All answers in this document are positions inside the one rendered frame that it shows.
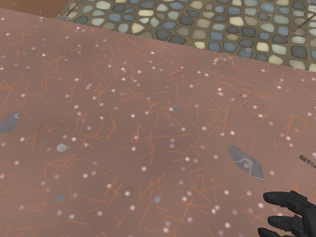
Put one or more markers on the right robot hand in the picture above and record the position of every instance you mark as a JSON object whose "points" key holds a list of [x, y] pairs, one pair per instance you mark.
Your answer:
{"points": [[297, 203]]}

